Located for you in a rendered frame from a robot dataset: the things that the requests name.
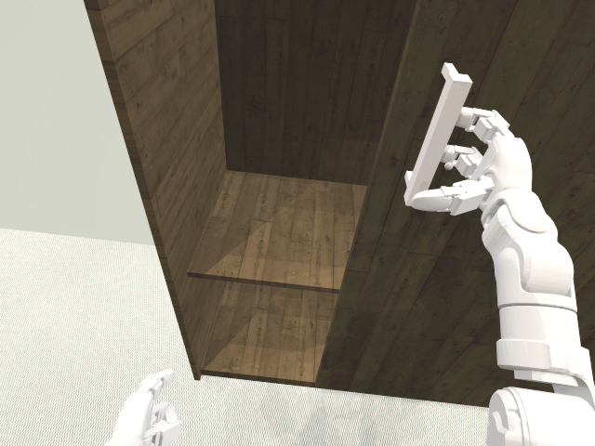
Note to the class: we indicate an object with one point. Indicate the handle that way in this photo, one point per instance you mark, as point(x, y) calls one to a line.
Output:
point(452, 99)

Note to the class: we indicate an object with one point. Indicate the robot right forearm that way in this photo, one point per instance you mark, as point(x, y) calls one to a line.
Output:
point(536, 296)

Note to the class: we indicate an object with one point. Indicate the robot left hand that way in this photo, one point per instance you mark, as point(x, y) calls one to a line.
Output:
point(140, 418)

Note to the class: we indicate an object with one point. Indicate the robot right hand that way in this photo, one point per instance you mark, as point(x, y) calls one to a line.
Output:
point(506, 165)

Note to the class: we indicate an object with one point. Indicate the robot right upper arm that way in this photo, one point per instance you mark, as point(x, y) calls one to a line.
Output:
point(526, 417)

